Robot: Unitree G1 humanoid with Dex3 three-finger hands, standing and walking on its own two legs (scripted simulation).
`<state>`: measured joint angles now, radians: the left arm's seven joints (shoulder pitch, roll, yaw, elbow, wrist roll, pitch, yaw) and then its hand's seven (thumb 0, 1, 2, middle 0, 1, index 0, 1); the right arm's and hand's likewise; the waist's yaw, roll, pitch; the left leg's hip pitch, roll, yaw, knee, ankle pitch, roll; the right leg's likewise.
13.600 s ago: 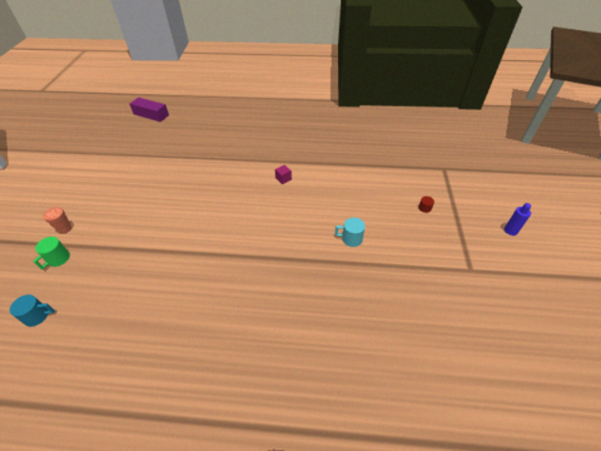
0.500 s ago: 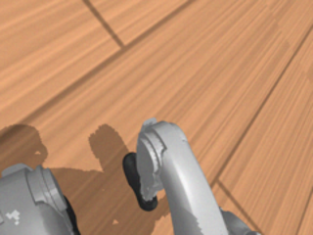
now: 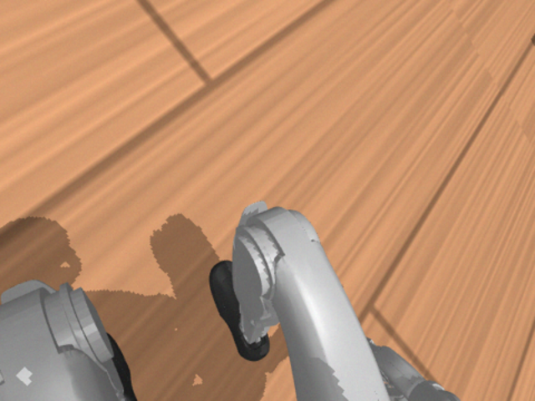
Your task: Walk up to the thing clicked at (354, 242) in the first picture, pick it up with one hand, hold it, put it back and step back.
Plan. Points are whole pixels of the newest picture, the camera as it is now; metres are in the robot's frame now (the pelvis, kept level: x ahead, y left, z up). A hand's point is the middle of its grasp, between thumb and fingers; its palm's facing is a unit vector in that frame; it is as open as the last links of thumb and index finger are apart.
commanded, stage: close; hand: left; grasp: from above
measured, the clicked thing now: out of the picture +0.46 +0.35 -0.26
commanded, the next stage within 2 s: settle in 0.68 s
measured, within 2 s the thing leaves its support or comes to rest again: leaves its support in 1.20 s
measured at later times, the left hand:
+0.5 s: hand out of the picture +0.46 +0.33 -0.23, palm faces -0.45 -0.13 -0.88, open 11.9 cm
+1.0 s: hand out of the picture +0.46 +0.34 -0.22, palm faces -0.45 -0.12 -0.88, open 11.8 cm
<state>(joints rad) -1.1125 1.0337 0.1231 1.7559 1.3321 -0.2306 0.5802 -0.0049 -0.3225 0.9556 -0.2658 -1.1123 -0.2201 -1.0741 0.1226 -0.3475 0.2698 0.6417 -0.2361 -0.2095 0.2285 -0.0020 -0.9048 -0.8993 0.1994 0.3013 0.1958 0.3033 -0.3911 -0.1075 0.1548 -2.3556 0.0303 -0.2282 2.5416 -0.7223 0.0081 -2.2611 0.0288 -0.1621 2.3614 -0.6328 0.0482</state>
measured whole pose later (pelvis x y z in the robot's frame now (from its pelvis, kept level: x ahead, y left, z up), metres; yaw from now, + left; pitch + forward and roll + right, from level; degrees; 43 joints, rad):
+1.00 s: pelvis +0.00 +0.00 +0.00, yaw +0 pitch +30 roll -13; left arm -1.11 1.03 0.11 1.72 1.32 -0.22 0.54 -0.01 -0.31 0.95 -0.48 -1.05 -0.36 -1.07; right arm 0.15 -0.36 0.27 0.63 -0.23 -0.20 0.21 0.00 -0.92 -0.90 0.20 0.30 0.20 0.30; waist -0.39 -0.10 0.15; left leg -2.35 0.03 -0.23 2.53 -0.72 0.01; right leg -2.26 0.03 -0.16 2.35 -0.64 0.05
